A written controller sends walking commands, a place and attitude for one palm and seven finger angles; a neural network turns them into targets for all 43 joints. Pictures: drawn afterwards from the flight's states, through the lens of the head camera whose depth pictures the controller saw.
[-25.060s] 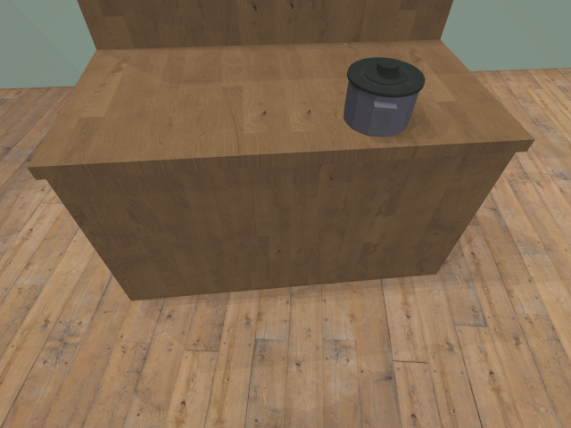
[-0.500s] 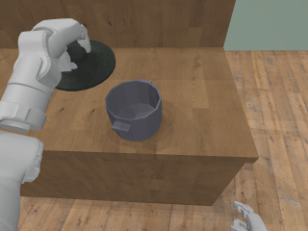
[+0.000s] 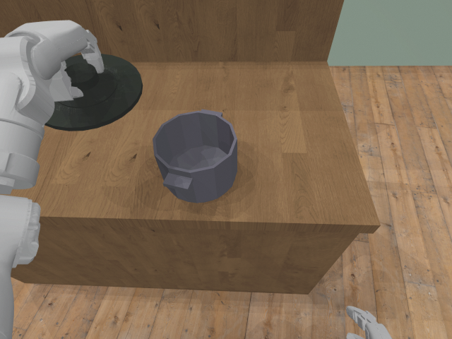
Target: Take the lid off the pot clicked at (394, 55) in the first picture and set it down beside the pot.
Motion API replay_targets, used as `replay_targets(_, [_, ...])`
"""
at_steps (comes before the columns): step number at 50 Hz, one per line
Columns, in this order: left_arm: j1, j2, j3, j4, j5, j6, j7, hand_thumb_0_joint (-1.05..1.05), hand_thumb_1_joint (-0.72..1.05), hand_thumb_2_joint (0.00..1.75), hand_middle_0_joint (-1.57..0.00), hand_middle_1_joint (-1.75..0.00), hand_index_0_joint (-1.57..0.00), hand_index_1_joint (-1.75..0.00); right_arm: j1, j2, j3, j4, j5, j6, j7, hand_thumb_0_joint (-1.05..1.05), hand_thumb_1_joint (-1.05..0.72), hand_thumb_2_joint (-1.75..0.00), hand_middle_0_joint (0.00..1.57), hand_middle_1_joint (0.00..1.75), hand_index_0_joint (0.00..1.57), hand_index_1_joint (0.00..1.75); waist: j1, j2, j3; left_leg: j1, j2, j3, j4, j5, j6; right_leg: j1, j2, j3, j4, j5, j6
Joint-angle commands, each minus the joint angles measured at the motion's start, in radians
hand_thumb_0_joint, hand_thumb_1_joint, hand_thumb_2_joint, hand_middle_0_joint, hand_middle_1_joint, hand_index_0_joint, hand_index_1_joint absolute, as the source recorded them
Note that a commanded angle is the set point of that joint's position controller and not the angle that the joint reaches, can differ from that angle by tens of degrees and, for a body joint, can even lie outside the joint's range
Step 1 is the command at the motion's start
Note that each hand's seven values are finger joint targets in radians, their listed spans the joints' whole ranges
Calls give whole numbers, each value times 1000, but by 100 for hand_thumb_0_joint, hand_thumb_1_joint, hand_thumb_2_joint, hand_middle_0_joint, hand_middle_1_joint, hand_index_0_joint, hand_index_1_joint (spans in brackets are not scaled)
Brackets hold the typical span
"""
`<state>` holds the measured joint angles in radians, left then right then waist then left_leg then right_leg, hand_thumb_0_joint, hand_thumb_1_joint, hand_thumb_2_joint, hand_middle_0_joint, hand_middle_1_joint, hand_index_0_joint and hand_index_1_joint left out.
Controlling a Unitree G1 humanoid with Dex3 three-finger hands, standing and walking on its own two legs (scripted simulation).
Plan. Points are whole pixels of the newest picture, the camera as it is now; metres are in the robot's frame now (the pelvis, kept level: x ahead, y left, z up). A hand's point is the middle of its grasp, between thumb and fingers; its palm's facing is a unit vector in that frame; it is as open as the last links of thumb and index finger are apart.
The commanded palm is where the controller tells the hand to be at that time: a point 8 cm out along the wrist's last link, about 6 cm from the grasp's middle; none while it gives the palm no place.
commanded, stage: move the lid sideways beside the pot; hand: left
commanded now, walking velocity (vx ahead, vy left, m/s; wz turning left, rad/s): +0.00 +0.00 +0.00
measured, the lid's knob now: (81, 76) +0.49 +0.25 +0.21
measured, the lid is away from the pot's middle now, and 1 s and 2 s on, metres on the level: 0.17 0.24 0.22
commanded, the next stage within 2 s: lower the lid onto the table in 0.58 s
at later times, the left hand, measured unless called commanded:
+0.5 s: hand (30, 77) +0.46 +0.31 +0.23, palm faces -0.23 -0.03 -0.97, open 8.5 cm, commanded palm +0.44 +0.31 +0.31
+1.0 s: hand (34, 94) +0.45 +0.31 +0.21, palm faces -0.28 -0.05 -0.96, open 8.5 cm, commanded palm +0.44 +0.31 +0.29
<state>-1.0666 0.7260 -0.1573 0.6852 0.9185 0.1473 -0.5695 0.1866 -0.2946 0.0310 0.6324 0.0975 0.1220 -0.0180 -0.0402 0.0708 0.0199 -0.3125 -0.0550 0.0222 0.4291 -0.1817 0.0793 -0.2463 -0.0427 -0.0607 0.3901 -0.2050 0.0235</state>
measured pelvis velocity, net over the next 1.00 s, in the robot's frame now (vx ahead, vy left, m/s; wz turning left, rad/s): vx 0.01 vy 0.01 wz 0.02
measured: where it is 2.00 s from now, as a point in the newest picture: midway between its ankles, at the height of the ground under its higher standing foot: outside the picture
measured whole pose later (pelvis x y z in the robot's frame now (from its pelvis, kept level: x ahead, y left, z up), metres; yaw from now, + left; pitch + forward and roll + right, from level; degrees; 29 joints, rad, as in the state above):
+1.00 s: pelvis +0.01 +0.01 +0.00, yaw +1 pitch +5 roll -2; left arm -1.03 0.80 -0.09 0.73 0.91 0.06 -0.58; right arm 0.19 -0.30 0.03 0.63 0.10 0.13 -0.02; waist -0.04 0.06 0.02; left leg -0.35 -0.06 0.01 0.45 -0.20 0.10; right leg -0.25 -0.05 -0.08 0.36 -0.20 0.02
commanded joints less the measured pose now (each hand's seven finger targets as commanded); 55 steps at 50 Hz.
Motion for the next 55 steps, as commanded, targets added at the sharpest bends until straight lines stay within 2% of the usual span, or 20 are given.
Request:
replay_targets(1, [-652, 392, 192, -187, 18, -14, 66, 0, 51, 117, -87, -103, -78, -90, -44, -146, -46, -114, 0, -37, -25, 0, -90, -90, 20, 30, 20, 30, -1, -7, -458, 294, 30, -85, -19, 224, -1, 38, 49, -2, -33, 190, -72])
replay_targets(3, [-654, 424, 210, -204, 20, -32, 74, 0, 51, 117, -87, -103, -78, -90, -36, -148, -47, -118, -2, -39, -26, 0, -90, -90, 20, 30, 20, 30, -1, 11, -500, 304, 25, -85, -11, 267, 0, 64, 49, 7, -28, 221, -73])
replay_targets(6, [-663, 363, 157, -206, 14, -42, 62, 0, 51, 117, -87, -103, -78, -90, -36, -145, -49, -112, 4, -39, -28, 0, -90, -90, 20, 30, 20, 30, -10, 50, -469, 331, 34, -93, -6, 297, -4, 17, 50, -7, -33, 210, -72])
replay_targets(8, [-648, 379, 167, -225, 19, -52, 68, 0, 51, 117, -87, -103, -78, -90, -22, -149, -54, -108, -1, -40, -25, 0, -90, -90, 20, 30, 20, 30, -12, 73, -494, 361, 38, -99, 6, 353, -6, 5, 55, -4, -31, 213, -72])
replay_targets(12, [-576, 445, 222, -159, 4, -63, 64, 0, 51, 117, -87, -103, -78, -90, -6, -167, -56, -101, 3, -31, -25, 0, -90, -90, 20, 30, 20, 30, -9, 36, -462, 316, 34, -96, 16, 355, -2, 31, 47, -3, -36, 249, -75])
replay_targets(15, [-590, 419, 197, -140, 11, -69, 56, 0, 51, 117, -87, -103, -78, -90, -2, -156, -52, -96, 6, -28, -29, 0, -90, -90, 20, 30, 20, 30, -11, 18, -453, 318, 38, -92, 7, 336, 3, 19, 55, -12, -40, 231, -69])
replay_targets(18, [-645, 507, 258, -258, 18, -92, 66, 0, 51, 117, -87, -103, -78, -90, -3, -164, -58, -106, -1, -27, -25, 0, -90, -90, 20, 30, 20, 30, -2, 75, -547, 373, 41, -103, 18, 436, -3, 45, 55, -3, -32, 266, -71])
replay_targets(23, [-547, 546, 312, -196, 11, -107, 60, 0, 51, 117, -87, -103, -78, -90, 2, -165, -58, -102, -4, -19, -19, 0, -90, -90, 20, 30, 20, 30, 3, 80, -526, 362, 43, -106, 34, 523, -4, 37, 57, -5, -31, 293, -70])
replay_targets(27, [-498, 421, 205, -168, -16, -94, 40, 0, 51, 117, -87, -103, -78, -90, -7, -168, -64, -103, 8, -3, -10, 0, -90, -90, 20, 30, 20, 30, -10, 51, -447, 340, 46, -103, 37, 478, -4, -11, 49, -18, -39, 262, -67])
replay_targets(33, [-604, 477, 245, -319, -4, -103, 52, 0, 51, 117, -87, -103, -78, -90, -11, -159, -62, -107, -1, -7, -14, 0, -90, -90, 20, 30, 20, 30, -10, 100, -554, 425, 49, -120, 43, 516, -6, -17, 64, -14, -40, 236, -65])
replay_targets(35, [-538, 462, 247, -165, -4, -78, 48, 0, 51, 117, -87, -103, -78, -90, 1, -158, -58, -90, 6, -12, -21, 0, -90, -90, 20, 30, 20, 30, -12, 67, -482, 376, 44, -115, 35, 454, 0, -25, 64, -21, -41, 226, -67])
replay_targets(38, [-619, 467, 232, -240, -9, -73, 48, 0, 51, 117, -87, -103, -78, -90, -2, -164, -59, -91, 5, -14, -18, 0, -90, -90, 20, 30, 20, 30, -10, 68, -533, 390, 40, -117, 23, 437, -7, -1, 61, -18, -36, 231, -65])
replay_targets(39, [-579, 405, 192, -167, -2, -66, 45, 0, 51, 117, -87, -103, -78, -90, -6, -157, -57, -90, 4, -18, -20, 0, -90, -90, 20, 30, 20, 30, -16, 72, -473, 365, 39, -118, 30, 420, -5, -36, 61, -26, -39, 213, -68])
replay_targets(41, [-558, 414, 195, -158, 1, -64, 47, 0, 51, 117, -87, -103, -78, -90, -6, -161, -55, -91, 7, -18, -17, 0, -90, -90, 20, 30, 20, 30, -10, 52, -460, 352, 42, -119, 17, 381, -9, -29, 63, -28, -40, 192, -69])
replay_targets(43, [-617, 442, 211, -270, 6, -74, 59, 0, 51, 117, -87, -103, -78, -90, -13, -160, -57, -102, 0, -21, -13, 0, -90, -90, 20, 30, 20, 30, -6, 89, -541, 395, 40, -125, 23, 442, -13, -1, 62, -15, -34, 220, -70])
replay_targets(44, [-600, 406, 195, -244, 9, -72, 57, 0, 51, 117, -87, -103, -78, -90, -15, -154, -59, -104, -2, -27, -14, 0, -90, -90, 20, 30, 20, 30, -10, 96, -518, 397, 40, -127, 34, 438, -10, -25, 61, -20, -35, 211, -72])
replay_targets(47, [-509, 458, 242, -177, -10, -79, 62, 0, 51, 117, -87, -103, -78, -90, 2, -171, -59, -98, 2, -21, -12, 0, -90, -90, 20, 30, 20, 30, -8, 50, -473, 349, 42, -124, 27, 413, -13, -3, 55, -17, -41, 214, -73])
replay_targets(49, [-515, 404, 204, -115, 1, -79, 57, 0, 51, 117, -87, -103, -78, -90, -2, -157, -53, -96, 3, -21, -16, 0, -90, -90, 20, 30, 20, 30, -12, 23, -429, 317, 38, -118, 14, 338, -6, -25, 61, -25, -41, 182, -70])
replay_targets(51, [-514, 414, 199, -92, -2, -81, 57, 0, 51, 117, -87, -103, -78, -90, 4, -162, -51, -90, 9, -18, -20, 0, -90, -90, 20, 30, 20, 30, -9, 6, -402, 289, 39, -110, -5, 265, -4, -18, 61, -26, -44, 160, -68])
replay_targets(55, [-572, 451, 227, -201, 10, -105, 76, 0, 51, 117, -87, -103, -78, -90, 8, -160, -60, -104, -1, -31, -23, 0, -90, -90, 20, 30, 20, 30, -11, 78, -497, 366, 43, -124, 10, 343, -8, -9, 63, -16, -40, 171, -73])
